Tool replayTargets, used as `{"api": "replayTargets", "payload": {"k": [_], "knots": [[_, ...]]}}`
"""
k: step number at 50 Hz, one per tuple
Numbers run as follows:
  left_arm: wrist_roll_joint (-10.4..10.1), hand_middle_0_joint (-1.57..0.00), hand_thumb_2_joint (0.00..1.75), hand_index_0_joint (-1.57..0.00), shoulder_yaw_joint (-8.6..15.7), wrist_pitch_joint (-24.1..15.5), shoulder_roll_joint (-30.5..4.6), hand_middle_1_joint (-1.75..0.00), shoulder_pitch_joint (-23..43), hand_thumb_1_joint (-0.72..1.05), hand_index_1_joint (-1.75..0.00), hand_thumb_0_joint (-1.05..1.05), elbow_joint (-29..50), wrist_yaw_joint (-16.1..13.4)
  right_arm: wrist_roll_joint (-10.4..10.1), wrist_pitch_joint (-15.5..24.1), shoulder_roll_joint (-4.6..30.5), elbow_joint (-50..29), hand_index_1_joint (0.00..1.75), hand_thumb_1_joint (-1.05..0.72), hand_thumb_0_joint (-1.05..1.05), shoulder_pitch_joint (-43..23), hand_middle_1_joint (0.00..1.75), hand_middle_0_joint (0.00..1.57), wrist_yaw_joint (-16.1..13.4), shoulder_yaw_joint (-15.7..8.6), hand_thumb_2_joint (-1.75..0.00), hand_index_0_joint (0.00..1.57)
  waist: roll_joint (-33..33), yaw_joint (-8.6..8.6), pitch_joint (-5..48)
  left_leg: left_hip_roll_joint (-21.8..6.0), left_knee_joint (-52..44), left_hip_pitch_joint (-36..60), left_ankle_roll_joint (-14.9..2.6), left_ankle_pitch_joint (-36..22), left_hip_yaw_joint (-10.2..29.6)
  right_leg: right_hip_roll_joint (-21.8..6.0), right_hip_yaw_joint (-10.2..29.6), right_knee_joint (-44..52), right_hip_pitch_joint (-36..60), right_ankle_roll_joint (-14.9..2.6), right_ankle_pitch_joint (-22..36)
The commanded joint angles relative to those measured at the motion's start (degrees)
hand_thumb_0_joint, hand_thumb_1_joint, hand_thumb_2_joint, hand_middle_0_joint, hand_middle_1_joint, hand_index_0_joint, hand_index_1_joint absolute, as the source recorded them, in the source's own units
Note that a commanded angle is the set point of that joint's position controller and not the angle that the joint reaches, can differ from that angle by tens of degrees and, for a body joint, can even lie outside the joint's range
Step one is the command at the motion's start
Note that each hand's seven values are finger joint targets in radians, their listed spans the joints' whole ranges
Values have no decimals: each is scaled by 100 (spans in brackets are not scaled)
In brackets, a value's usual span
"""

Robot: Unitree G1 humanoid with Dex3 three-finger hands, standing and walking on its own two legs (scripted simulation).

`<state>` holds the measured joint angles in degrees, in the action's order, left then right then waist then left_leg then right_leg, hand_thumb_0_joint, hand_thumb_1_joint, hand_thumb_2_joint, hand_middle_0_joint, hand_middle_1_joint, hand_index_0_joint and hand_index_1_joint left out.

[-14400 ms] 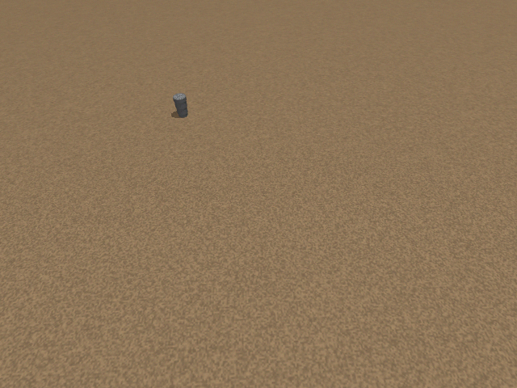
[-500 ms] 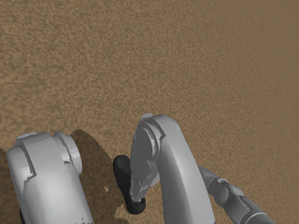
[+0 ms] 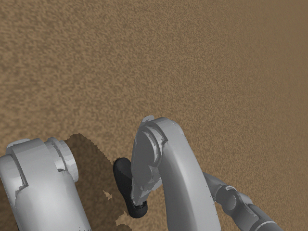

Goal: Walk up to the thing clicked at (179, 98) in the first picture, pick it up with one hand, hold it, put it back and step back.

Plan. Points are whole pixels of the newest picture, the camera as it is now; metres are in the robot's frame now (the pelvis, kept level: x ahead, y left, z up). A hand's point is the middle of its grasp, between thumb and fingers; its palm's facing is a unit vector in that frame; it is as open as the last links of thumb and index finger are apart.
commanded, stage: settle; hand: left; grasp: from the side
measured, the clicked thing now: out of the picture +0.42 +0.30 -0.20
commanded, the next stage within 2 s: lift in 1.98 s
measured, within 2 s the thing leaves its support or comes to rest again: neither
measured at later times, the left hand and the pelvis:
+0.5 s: hand out of the picture +0.39 +0.33 -0.10, palm faces +0.44 -0.90 +0.00, open 12.1 cm; pelvis +0.00 -0.01 +0.01, yaw +2 degrees
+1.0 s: hand out of the picture +0.38 +0.33 +0.00, palm faces +0.42 -0.91 -0.06, open 12.1 cm; pelvis +0.02 -0.02 +0.05, yaw +8 degrees
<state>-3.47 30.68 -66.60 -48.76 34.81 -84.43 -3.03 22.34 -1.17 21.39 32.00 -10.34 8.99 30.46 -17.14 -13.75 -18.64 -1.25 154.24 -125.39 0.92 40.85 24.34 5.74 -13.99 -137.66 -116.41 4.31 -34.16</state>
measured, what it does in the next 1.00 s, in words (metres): stands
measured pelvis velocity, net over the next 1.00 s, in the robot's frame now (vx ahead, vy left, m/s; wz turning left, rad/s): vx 0.02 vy -0.02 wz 0.14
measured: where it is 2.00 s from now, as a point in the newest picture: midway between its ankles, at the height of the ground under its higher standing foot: (96, 220)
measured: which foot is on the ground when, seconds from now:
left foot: down 0.00-1.00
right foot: down 0.00-1.00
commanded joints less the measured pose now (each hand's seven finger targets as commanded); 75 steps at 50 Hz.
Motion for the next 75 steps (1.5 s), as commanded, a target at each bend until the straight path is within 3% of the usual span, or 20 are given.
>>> {"api": "replayTargets", "payload": {"k": [1, 11, 14, 15, 20, 22, 25, 26, 27, 30, 31, 36, 39, 44, 46, 49, 52, 59, 71, 75], "knots": [[-60, -108, 116, -106, 67, -435, -848, -118, 928, 25, -121, 0, 844, 44, 7, -50, 2110, -87, 30, -91, 0, 14, 30, 20, -96, -780, -91, 20, 3308, -578, 3016, -398, -2115, 2131, 132, -583, -606, 90, -749, 784, 1257, -406, 799], [-45, -118, 124, -117, 92, -104, -818, -130, 1025, 18, -133, 0, 1992, 122, -118, -112, 2046, -30, 30, -91, 0, 229, 30, 20, -79, -1076, -91, 20, 3761, -434, 3535, -376, -2226, 2357, 156, -763, -802, 30, -604, 805, 1263, -457, 925], [-86, -123, 126, -121, -238, 118, -388, -134, 961, 20, -137, 0, 2322, 240, -209, -110, 1992, -127, 30, -91, 0, 252, 30, 20, -63, -1211, -91, 20, 3731, -413, 3664, -335, -2334, 2281, 148, -639, -865, 4, -563, 878, 1253, -469, 843], [-84, -121, 127, -120, -57, 216, -501, -134, 666, 21, -137, 0, 2300, 238, -245, -125, 2006, -27, 30, -90, 0, 360, 30, 20, -67, -1302, -90, 20, 3739, -266, 3744, -335, -2346, 2332, 148, -735, -892, 7, -529, 872, 1236, -474, 913], [-259, -127, 127, -126, -431, 588, 112, -138, 657, 17, -141, 0, 2888, 358, -489, -106, 1877, -111, 30, -90, 0, 427, 30, 20, -32, -1516, -90, 20, 3636, -168, 3770, -285, -2586, 2129, 129, -357, -909, -58, -463, 894, 882, -505, 631], [-294, -125, 125, -124, -264, 735, -8, -136, 607, 16, -139, 0, 3199, 366, -567, -108, 1850, -100, 30, -90, 0, 546, 30, 20, -47, -1650, -90, 20, 3671, -11, 3989, -260, -2594, 2177, 110, -492, -986, -57, -383, 922, 924, -515, 723], [-318, -125, 126, -125, -565, 957, 340, -138, 735, 16, -140, 0, 3515, 449, -698, -121, 1662, -17, 30, -89, 0, 744, 30, 20, -36, -1768, -90, 20, 3658, -7, 4078, -220, -2679, 2065, 66, -318, -1088, -84, -278, 993, 835, -541, 587], [-306, -126, 125, -126, -470, 1032, 246, -137, 784, 17, -139, 0, 3767, 447, -756, -98, 1676, -99, 30, -89, 0, 663, 30, 20, -49, -1871, -90, 20, 3598, 97, 4106, -215, -2720, 2008, 49, -208, -1109, -102, -241, 1006, 719, -552, 504], [-278, -126, 126, -126, -729, 1156, 547, -138, 711, 15, -140, 0, 3639, 497, -790, -113, 1576, 54, 30, -89, 0, 847, 30, 20, -43, -1894, -90, 20, 3584, 60, 4131, -199, -2744, 2016, 45, -133, -1153, -107, -200, 1061, 718, -556, 443], [-281, -124, 124, -123, -606, 1384, 374, -136, 1023, 13, -138, 0, 4254, 548, -925, -122, 1489, 24, 30, -89, 0, 971, 30, 20, -78, -2081, -90, 20, 3566, 209, 4328, -153, -2857, 1878, -15, 152, -1271, -129, -91, 1188, 655, -574, 186], [-278, -124, 124, -123, -764, 1534, 659, -136, 633, 13, -138, 0, 3836, 601, -987, -136, 1440, 6, 30, -89, 0, 961, 30, 20, -85, -2115, -90, 20, 3369, 245, 4302, -130, -2905, 1835, -36, 262, -1313, -143, -44, 1271, 636, -574, 65], [-461, -125, 123, -124, -545, 1797, 661, -136, 906, 12, -138, 0, 4586, 672, -1212, -153, 1294, -14, 30, -89, 0, 1109, 30, 20, -171, -2342, -90, 20, 3311, 502, 4726, -82, -3080, 1921, -55, 183, -1389, -203, 91, 1317, 533, -618, 55], [-519, -125, 124, -124, -689, 1983, 1058, -136, 490, 12, -139, 0, 4196, 759, -1303, -177, 1212, 1, 30, -89, 0, 1234, 30, 20, -201, -2428, -90, 20, 3229, 528, 4919, -48, -3107, 2034, -54, -189, -1503, -238, 184, 1330, 645, -633, 265], [-470, -123, 123, -123, -497, 2017, 677, -136, 992, 11, -138, 0, 5032, 890, -1421, -230, 1042, 64, 30, -89, 0, 1393, 30, 20, -303, -2622, -90, 20, 3261, 683, 5324, -22, -3190, 2036, -103, -197, -1689, -279, 360, 1495, 752, -650, 179], [-554, -123, 124, -123, -647, 2151, 1148, -137, 506, 7, -139, 0, 4516, 1025, -1467, -215, 1029, 43, 30, -89, 0, 1469, 30, 20, -326, -2677, -90, 20, 3050, 621, 5365, -13, -3218, 2106, -107, -378, -1719, -289, 392, 1545, 842, -643, 287], [-689, -122, 122, -121, -368, 2202, 899, -134, 792, 7, -136, 0, 4775, 1145, -1555, -205, 1014, 92, 30, -89, 0, 1584, 30, 20, -397, -2775, -90, 20, 3001, 687, 5598, -2, -3223, 2158, -134, -526, -1784, -323, 459, 1606, 944, -631, 396], [-685, -120, 122, -119, -496, 2334, 1178, -133, 671, 6, -136, 0, 4588, 1254, -1585, -206, 959, 144, 30, -89, 0, 1659, 30, 20, -429, -2828, -90, 20, 2861, 661, 5653, -6, -3233, 2200, -130, -746, -1838, -353, 512, 1659, 1059, -622, 549], [-766, -120, 122, -120, -138, 2453, 973, -134, 775, 2, -137, 0, 5043, 1373, -1673, -159, 825, 162, 30, -90, 0, 1790, 30, 20, -510, -3003, -90, 20, 2522, 889, 6115, 9, -3234, 2044, -201, -881, -2047, -398, 736, 1925, 1644, -559, 628], [-625, -121, 123, -120, -380, 2671, 1444, -134, 690, 2, -137, 0, 4704, 1391, -1776, -64, 731, 161, 30, -90, 0, 1778, 30, 20, -606, -3189, -90, 20, 2502, 857, 5813, 1, -3672, 2282, -187, -666, -2093, -443, 764, 2172, 1343, -621, 292], [-625, -123, 124, -123, -265, 2664, 1244, -136, 966, -3, -139, 0, 5108, 1419, -1783, -62, 710, 159, 30, -91, 0, 1850, 30, 20, -637, -3234, -90, 20, 2565, 921, 6112, -2, -3717, 2509, -191, -747, -2125, -458, 806, 2241, 1481, -620, 353]]}}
